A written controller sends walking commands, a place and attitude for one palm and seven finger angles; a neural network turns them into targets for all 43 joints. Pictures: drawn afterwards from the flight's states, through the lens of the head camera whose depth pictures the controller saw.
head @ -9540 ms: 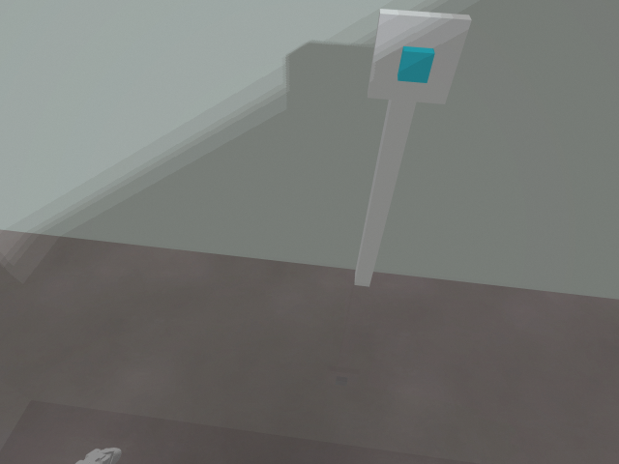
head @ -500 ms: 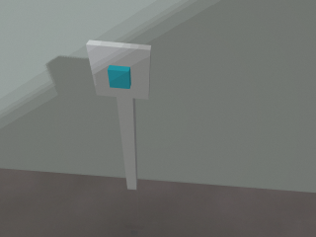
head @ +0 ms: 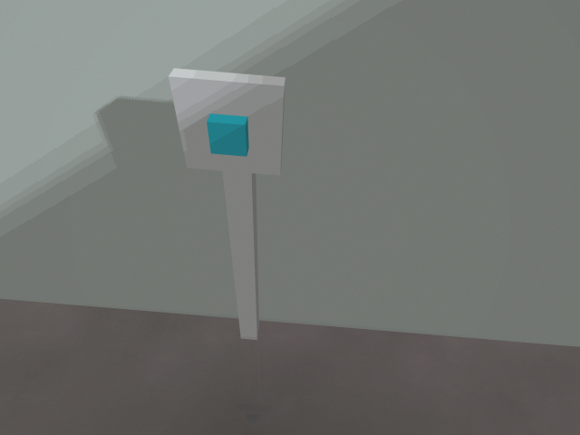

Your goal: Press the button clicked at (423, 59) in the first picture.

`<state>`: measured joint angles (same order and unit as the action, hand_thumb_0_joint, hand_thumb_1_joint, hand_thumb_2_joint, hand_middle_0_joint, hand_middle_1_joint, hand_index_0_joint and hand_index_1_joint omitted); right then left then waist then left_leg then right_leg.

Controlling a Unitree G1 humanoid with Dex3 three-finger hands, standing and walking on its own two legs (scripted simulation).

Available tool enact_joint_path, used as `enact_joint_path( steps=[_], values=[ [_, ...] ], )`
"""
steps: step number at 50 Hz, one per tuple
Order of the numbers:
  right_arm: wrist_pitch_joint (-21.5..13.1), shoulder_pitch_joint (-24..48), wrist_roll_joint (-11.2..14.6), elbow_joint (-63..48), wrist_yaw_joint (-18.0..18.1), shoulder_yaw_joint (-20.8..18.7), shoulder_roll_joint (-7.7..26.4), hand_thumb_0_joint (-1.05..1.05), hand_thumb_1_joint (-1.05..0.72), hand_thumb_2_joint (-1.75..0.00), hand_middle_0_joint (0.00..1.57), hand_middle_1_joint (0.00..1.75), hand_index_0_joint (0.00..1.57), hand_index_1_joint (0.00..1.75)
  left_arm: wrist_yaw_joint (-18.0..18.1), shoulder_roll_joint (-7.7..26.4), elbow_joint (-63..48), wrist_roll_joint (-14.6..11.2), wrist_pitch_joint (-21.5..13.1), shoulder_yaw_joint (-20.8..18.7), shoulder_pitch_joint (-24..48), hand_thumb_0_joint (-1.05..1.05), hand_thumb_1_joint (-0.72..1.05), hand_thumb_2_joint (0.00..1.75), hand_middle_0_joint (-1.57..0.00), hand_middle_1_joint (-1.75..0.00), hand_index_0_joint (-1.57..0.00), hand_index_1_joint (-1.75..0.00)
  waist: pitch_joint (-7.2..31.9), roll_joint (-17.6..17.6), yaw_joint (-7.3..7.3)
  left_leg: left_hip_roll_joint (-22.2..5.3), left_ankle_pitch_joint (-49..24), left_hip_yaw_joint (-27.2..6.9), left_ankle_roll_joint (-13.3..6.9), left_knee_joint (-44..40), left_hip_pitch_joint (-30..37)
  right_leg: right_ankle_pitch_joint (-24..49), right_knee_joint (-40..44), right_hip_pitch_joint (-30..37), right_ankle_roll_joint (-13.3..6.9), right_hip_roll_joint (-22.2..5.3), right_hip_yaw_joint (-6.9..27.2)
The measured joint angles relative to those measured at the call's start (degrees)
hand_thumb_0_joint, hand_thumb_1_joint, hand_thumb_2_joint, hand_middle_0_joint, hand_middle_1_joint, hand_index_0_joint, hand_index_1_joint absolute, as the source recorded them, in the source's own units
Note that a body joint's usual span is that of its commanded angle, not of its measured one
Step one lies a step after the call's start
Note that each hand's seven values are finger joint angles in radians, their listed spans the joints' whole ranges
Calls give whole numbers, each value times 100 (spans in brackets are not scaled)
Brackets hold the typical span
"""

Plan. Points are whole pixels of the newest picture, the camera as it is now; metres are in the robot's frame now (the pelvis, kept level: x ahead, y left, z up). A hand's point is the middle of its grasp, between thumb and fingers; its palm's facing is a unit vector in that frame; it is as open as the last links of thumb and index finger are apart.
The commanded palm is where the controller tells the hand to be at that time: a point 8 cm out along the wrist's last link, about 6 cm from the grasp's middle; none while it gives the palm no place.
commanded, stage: shuffle to correct the standing spot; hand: left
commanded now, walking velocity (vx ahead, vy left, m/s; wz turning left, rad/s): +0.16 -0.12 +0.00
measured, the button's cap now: (229, 134) +0.55 +0.15 +0.13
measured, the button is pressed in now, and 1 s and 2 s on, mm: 0 0 0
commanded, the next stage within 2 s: come to a stop and stand still in 0.18 s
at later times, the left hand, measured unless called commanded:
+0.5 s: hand out of the picture +0.07 +0.12 -0.18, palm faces +0.02 -0.98 -0.19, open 7.3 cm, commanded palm none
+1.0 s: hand out of the picture +0.03 +0.14 -0.17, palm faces +0.05 -0.98 -0.19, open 7.4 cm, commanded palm none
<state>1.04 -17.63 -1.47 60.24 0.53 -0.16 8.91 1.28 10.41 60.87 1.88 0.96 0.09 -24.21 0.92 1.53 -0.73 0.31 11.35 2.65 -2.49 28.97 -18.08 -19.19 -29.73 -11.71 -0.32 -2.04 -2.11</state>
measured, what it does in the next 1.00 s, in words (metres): stands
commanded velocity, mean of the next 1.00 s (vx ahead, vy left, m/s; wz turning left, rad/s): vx -0.01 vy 0.00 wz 0.00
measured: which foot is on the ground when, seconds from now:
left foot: down 0.00-1.00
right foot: down 0.00-1.00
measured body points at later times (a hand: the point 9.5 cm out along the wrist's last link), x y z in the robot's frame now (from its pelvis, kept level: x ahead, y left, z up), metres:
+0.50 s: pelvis +0.07 -0.05 -0.01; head +0.08 -0.05 +0.44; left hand +0.07 +0.17 -0.16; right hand +0.04 -0.26 -0.17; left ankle +0.05 +0.09 -0.73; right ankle +0.04 -0.13 -0.74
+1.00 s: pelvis +0.03 -0.03 +0.00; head +0.03 -0.03 +0.45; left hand +0.03 +0.19 -0.16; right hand +0.11 -0.26 -0.15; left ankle +0.08 +0.06 -0.74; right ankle +0.02 -0.14 -0.74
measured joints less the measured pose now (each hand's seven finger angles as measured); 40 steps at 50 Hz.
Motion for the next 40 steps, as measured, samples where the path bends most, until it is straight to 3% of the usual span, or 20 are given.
enact_joint_path(
  steps=[9, 13, 18, 19, 21, 23, 26, 31, 33, 35, 40],
  values=[
    [-89, -160, 12, 81, 23, -33, -91, 1, -91, -89, 20, 30, 20, 29, -3, -232, 112, -41, -88, -40, -329, 1, 91, 90, -20, -30, -20, -30, 56, -12, -18, -225, 487, -86, 86, 623, -140, -131, -190, 66, -10, 211, -65],
    [-190, -169, 6, 111, 45, -32, -187, 1, -91, -89, 20, 30, 20, 29, -22, -288, 188, -37, -65, -55, -342, 1, 91, 90, -20, -30, -20, -30, 60, 168, -5, -225, 634, -10, 219, 749, -50, -391, -429, 87, -45, 180, -7],
    [-316, -153, -39, 57, 117, -65, -243, 1, -91, -89, 20, 30, 20, 29, -69, -316, 123, -7, -29, -92, -28, 1, 91, 90, -20, -30, -20, -30, -27, 170, 95, -300, 670, 156, 241, 538, 100, -892, -1469, -570, -183, 153, -162],
    [-319, -158, -39, 62, 135, -53, -249, 1, -91, -89, 20, 30, 20, 29, -67, -311, 77, -15, -57, -109, 90, 1, 91, 90, -20, -30, -20, -30, -82, 134, 121, -317, 635, 139, 271, 461, 151, -783, -1274, -589, -167, 149, -212],
    [-301, -196, -1, 95, 157, -21, -262, 1, -91, -89, 20, 30, 20, 29, -45, -273, -61, -40, -187, -133, 280, 1, 91, 90, -20, -30, -20, -30, -167, 119, 124, -302, 647, 121, 354, 459, 200, 204, -451, -447, -95, 90, -226],
    [-233, -195, 52, 221, 157, -8, -256, 1, -91, -89, 20, 30, 20, 29, 22, -257, -55, -51, -275, -120, 478, 1, 92, 90, -20, -30, -20, -30, -188, 20, 136, -336, 724, 38, 408, 493, 262, 217, -448, -358, -147, 123, -304],
    [-105, -172, 83, 324, 159, -14, -264, 1, -91, -89, 20, 30, 20, 29, 116, -160, -38, -59, -266, -114, 661, 3, 94, 90, -20, -30, -20, -30, -136, -84, 161, -379, 953, 6, 338, 510, 326, -37, -289, -155, -235, 177, -443],
    [26, 74, 88, 235, 188, -67, -218, 1, -92, -89, 20, 30, 20, 29, 208, -111, -243, -52, -228, -135, 921, 2, 94, 90, -20, -30, -20, -30, -302, -78, 70, -255, 1182, 154, 326, 692, 211, 23, -158, -13, -258, 141, -540],
    [65, 187, 91, 167, 173, -105, -139, 2, -92, -89, 20, 30, 20, 29, 211, -108, -320, -51, -172, -151, 965, 2, 94, 90, -20, -30, -20, -30, -372, -56, 32, -184, 992, 235, 331, 539, 213, 18, -199, -6, -234, 110, -547],
    [65, 309, 85, 85, 150, -134, -92, 2, -92, -89, 20, 30, 20, 29, 205, -81, -366, -60, -98, -175, 961, 2, 93, 90, -20, -30, -20, -30, -427, 25, 2, -134, 328, 306, 217, 296, 300, -20, -323, -38, -189, 70, -495],
    [-27, 519, 32, -186, 117, -119, -69, 1, -92, -89, 20, 30, 20, 29, 166, -20, -383, -77, 108, -194, 959, 1, 92, 90, -20, -30, -20, -30, -403, 209, -33, -10, 273, 479, -27, 147, 285, -449, -727, -281, -82, -47, -255]
  ],
)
